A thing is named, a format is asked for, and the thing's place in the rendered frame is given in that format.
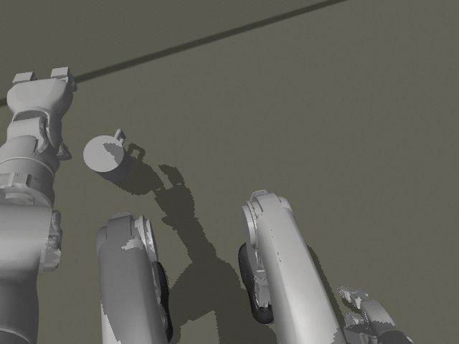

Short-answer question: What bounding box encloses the left robot hand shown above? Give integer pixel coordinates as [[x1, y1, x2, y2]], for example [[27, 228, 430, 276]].
[[6, 67, 77, 161]]

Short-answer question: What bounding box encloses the left robot arm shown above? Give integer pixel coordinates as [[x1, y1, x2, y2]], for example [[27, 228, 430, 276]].
[[0, 106, 62, 344]]

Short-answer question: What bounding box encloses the right robot hand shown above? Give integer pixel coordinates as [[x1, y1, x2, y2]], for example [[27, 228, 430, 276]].
[[337, 286, 399, 344]]

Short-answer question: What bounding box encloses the right robot arm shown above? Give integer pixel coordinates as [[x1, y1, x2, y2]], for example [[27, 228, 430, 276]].
[[377, 330, 415, 344]]

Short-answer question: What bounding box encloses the right robot foot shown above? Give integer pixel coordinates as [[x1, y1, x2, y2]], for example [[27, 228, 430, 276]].
[[238, 243, 274, 324]]

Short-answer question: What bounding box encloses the mug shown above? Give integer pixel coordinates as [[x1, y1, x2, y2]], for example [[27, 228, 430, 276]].
[[83, 128, 132, 181]]

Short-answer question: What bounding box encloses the left robot foot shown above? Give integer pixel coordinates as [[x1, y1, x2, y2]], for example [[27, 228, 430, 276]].
[[156, 262, 173, 343]]

